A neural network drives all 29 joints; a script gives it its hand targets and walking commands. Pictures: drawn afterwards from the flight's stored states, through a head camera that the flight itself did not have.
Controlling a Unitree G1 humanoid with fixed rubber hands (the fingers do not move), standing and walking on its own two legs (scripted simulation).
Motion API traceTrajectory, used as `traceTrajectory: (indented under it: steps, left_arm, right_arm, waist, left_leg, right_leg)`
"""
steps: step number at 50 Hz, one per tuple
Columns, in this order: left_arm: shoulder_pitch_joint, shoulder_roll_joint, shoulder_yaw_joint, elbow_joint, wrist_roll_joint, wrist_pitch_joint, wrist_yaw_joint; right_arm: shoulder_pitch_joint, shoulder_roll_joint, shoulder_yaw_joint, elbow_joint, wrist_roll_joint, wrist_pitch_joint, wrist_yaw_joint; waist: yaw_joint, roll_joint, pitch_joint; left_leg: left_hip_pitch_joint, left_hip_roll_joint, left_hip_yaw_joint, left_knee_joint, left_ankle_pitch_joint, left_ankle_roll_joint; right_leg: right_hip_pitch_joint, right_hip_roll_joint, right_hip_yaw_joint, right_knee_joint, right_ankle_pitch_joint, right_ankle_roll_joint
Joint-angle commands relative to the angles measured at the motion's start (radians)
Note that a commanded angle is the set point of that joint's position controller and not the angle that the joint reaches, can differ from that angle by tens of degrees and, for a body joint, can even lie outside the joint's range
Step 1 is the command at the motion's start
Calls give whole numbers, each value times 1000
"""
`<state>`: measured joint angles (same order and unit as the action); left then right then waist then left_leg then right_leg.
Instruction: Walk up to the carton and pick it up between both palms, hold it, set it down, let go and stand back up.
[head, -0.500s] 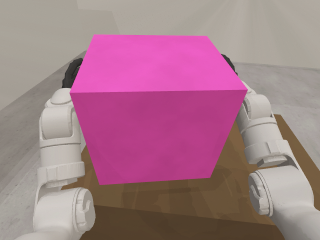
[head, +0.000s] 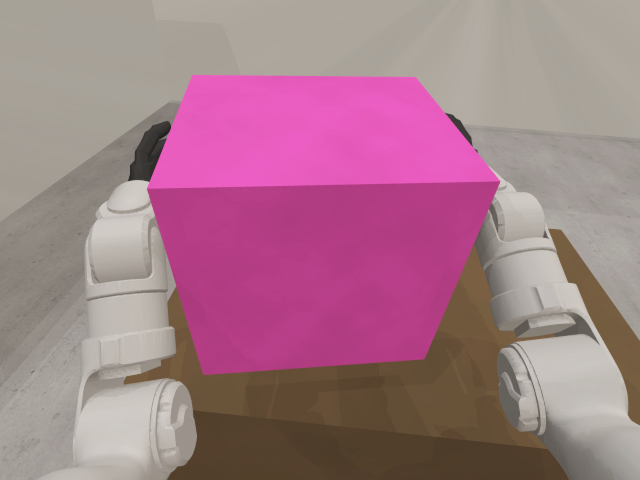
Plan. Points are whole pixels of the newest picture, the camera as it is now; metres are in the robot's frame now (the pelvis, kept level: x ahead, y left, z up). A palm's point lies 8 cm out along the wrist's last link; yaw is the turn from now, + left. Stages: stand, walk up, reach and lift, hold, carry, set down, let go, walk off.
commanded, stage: hold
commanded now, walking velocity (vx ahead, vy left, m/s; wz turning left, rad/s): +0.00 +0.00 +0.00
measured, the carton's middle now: (312, 221) +0.34 +0.00 +0.22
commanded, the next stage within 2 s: none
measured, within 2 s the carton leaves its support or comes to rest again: neither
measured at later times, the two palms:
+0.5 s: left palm (152, 190) +0.35 +0.18 +0.25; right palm (459, 175) +0.37 -0.18 +0.26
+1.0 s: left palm (149, 190) +0.35 +0.18 +0.25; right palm (457, 172) +0.37 -0.17 +0.26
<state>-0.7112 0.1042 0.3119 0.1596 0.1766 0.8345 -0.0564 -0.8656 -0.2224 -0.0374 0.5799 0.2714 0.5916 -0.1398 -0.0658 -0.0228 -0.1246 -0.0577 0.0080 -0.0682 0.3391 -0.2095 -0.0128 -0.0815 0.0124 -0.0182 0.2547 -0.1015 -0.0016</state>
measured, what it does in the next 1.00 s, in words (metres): stands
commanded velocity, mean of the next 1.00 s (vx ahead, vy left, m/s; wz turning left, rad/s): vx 0.00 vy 0.00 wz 0.00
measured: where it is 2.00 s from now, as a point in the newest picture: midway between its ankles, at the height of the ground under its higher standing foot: outside the picture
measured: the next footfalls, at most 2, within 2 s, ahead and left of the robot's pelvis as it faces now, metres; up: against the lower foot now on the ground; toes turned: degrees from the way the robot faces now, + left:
none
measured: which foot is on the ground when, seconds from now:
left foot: down 0.00-1.00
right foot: down 0.00-1.00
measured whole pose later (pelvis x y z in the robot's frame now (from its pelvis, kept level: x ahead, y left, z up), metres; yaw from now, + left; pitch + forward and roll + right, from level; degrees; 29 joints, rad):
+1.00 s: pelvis +0.00 +0.00 +0.00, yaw +1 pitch -4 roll -1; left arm -0.70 0.11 0.30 0.15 0.16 0.82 -0.04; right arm -0.85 -0.23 -0.02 0.56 0.29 0.58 -0.15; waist -0.07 -0.02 -0.13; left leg -0.06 0.01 -0.08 0.35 -0.22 -0.01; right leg -0.07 0.02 -0.02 0.25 -0.11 0.00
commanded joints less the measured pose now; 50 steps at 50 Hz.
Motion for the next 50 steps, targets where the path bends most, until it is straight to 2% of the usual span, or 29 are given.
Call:
traceTrajectory:
  steps: [1,2,4,5,7,9,10,13,15,17,19,20,21,24,25,26,29,31,35,37,38,39,42,43,44,46,48,49,50]
  left_arm:
    - [-738,-516,-431,-129,-181,-55,-149]
    - [-751,-518,-410,-99,-171,-53,-147]
    - [-748,-524,-419,-101,-176,-60,-142]
    - [-726,-511,-414,-95,-172,-62,-144]
    - [-764,-509,-427,-142,-189,-69,-139]
    - [-760,-510,-410,-99,-178,-65,-138]
    - [-738,-508,-406,-89,-174,-61,-143]
    - [-751,-519,-426,-123,-183,-67,-145]
    - [-735,-509,-414,-99,-186,-71,-148]
    - [-749,-513,-423,-95,-185,-73,-146]
    - [-775,-505,-419,-106,-181,-76,-147]
    - [-773,-521,-427,-108,-189,-77,-147]
    - [-771,-516,-434,-127,-192,-80,-144]
    - [-782,-520,-435,-120,-191,-81,-142]
    - [-765,-521,-423,-81,-185,-81,-144]
    - [-774,-520,-415,-86,-174,-79,-143]
    - [-774,-499,-401,-89,-174,-79,-140]
    - [-776,-512,-402,-68,-178,-75,-142]
    - [-749,-512,-391,-68,-172,-75,-149]
    - [-753,-530,-427,-106,-185,-79,-144]
    - [-764,-529,-441,-134,-188,-78,-140]
    - [-767,-521,-434,-96,-193,-74,-142]
    - [-765,-518,-417,-84,-185,-68,-142]
    - [-767,-532,-442,-129,-199,-74,-134]
    - [-762,-539,-459,-164,-199,-79,-131]
    - [-748,-536,-460,-169,-208,-75,-126]
    - [-741,-510,-417,-137,-181,-62,-132]
    - [-715,-517,-417,-108,-170,-55,-138]
    - [-717,-508,-408,-98,-160,-50,-141]
  right_arm:
    - [-755,610,309,-285,159,-43,143]
    - [-776,598,296,-264,159,-40,145]
    - [-780,613,316,-283,156,-51,148]
    - [-777,617,317,-286,158,-52,143]
    - [-780,617,325,-306,167,-55,139]
    - [-771,623,314,-275,161,-51,135]
    - [-761,615,311,-263,156,-46,134]
    - [-772,628,326,-293,163,-54,130]
    - [-764,622,318,-290,165,-49,124]
    - [-763,624,323,-281,170,-44,123]
    - [-762,635,316,-268,162,-45,127]
    - [-753,632,317,-267,159,-47,126]
    - [-757,633,327,-285,171,-50,125]
    - [-766,631,315,-290,170,-50,125]
    - [-764,626,305,-278,161,-46,127]
    - [-790,634,307,-275,166,-46,131]
    - [-782,626,319,-283,162,-47,131]
    - [-781,623,304,-243,166,-41,129]
    - [-787,629,322,-286,168,-48,126]
    - [-762,618,323,-283,168,-52,125]
    - [-756,617,317,-285,165,-48,126]
    - [-752,614,307,-256,162,-42,131]
    - [-763,607,295,-245,157,-42,135]
    - [-786,614,310,-315,175,-54,134]
    - [-763,620,318,-327,180,-57,131]
    - [-750,612,331,-337,193,-55,127]
    - [-739,591,324,-314,178,-38,123]
    - [-716,583,297,-283,166,-32,122]
    - [-725,583,305,-281,159,-32,124]
  waist:
    - [-9,57,-299]
    - [5,58,-262]
    - [-5,51,-315]
    - [4,38,-293]
    - [-3,26,-331]
    - [6,36,-297]
    - [-6,34,-275]
    - [7,44,-321]
    - [-13,24,-290]
    - [2,38,-297]
    - [-17,53,-303]
    - [-10,67,-306]
    - [-13,54,-330]
    - [-14,61,-321]
    - [-19,37,-271]
    - [2,49,-285]
    - [-2,23,-292]
    - [-2,56,-269]
    - [11,19,-314]
    - [-1,57,-321]
    - [-12,49,-322]
    - [-24,51,-280]
    - [1,48,-297]
    - [-3,52,-338]
    - [-20,76,-372]
    - [-23,90,-350]
    - [-19,51,-290]
    - [-9,68,-254]
    - [-15,49,-230]
  left_leg:
    - [-136,-49,54,-74,214,-25]
    - [-170,-45,55,-82,185,-29]
    - [-133,-50,52,-68,215,-20]
    - [-130,-51,48,-67,218,-13]
    - [-118,-55,58,-64,237,-21]
    - [-141,-60,50,-61,222,-17]
    - [-137,-60,53,-71,209,-15]
    - [-138,-58,55,-65,217,-16]
    - [-133,-61,50,-70,208,-14]
    - [-134,-63,50,-65,214,-18]
    - [-148,-62,51,-62,181,-14]
    - [-140,-59,44,-64,186,-16]
    - [-123,-55,42,-63,226,-19]
    - [-144,-63,43,-66,196,-27]
    - [-162,-58,46,-74,169,-21]
    - [-168,-57,45,-74,163,-15]
    - [-161,-59,60,-73,187,-13]
    - [-164,-55,50,-77,166,-11]
    - [-129,-54,53,-66,214,-13]
    - [-114,-56,52,-60,245,-31]
    - [-104,-60,52,-55,252,-30]
    - [-112,-57,48,-60,231,-35]
    - [-143,-51,43,-78,184,-20]
    - [-136,-55,47,-64,235,-26]
    - [-100,-57,50,-49,296,-41]
    - [-83,-64,43,-28,344,-47]
    - [-94,-62,44,-48,281,-36]
    - [-114,-61,44,-62,236,-36]
    - [-144,-53,40,-78,195,-21]
  right_leg:
    - [285,56,1,34,162,-4]
    - [279,57,0,27,133,-9]
    - [304,56,-8,27,171,-2]
    - [293,51,1,29,179,3]
    - [295,55,0,32,191,-1]
    - [286,50,10,30,188,10]
    - [292,46,7,20,184,9]
    - [302,48,3,29,200,11]
    - [291,44,10,22,195,16]
    - [290,49,8,26,198,14]
    - [291,42,7,27,177,9]
    - [285,41,8,28,174,8]
    - [303,47,5,32,201,5]
    - [295,44,6,31,180,19]
    - [289,43,6,23,156,14]
    - [304,46,3,25,145,11]
    - [304,45,5,26,173,10]
    - [283,40,10,25,147,5]
    - [290,57,5,20,177,9]
    - [287,56,1,29,197,3]
    - [293,53,3,30,205,6]
    - [266,55,3,23,171,6]
    - [275,58,1,20,143,0]
    - [293,58,7,26,186,-2]
    - [301,58,7,43,243,3]
    - [300,55,11,39,283,6]
    - [278,54,11,20,225,13]
    - [248,53,10,13,192,9]
    - [259,47,10,16,156,5]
